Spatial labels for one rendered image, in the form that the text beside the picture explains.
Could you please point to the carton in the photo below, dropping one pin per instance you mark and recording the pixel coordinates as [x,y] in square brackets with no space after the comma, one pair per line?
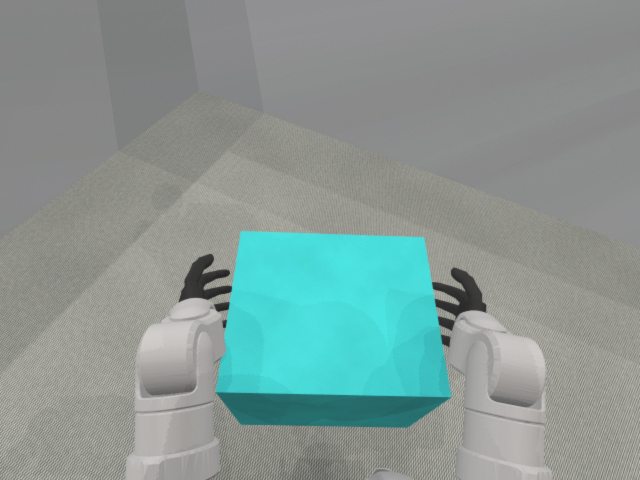
[332,330]

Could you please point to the right robot hand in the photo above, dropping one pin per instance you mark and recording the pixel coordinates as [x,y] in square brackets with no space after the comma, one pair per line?
[468,301]

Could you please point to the left robot hand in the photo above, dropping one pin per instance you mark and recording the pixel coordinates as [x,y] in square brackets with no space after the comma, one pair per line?
[195,282]

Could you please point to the right robot forearm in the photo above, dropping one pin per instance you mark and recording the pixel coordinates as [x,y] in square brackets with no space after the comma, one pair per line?
[505,392]

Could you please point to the right robot shin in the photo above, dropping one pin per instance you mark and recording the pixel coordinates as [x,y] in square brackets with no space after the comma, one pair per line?
[381,469]

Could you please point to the left robot forearm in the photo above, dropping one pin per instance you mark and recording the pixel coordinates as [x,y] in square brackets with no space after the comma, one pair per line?
[174,391]

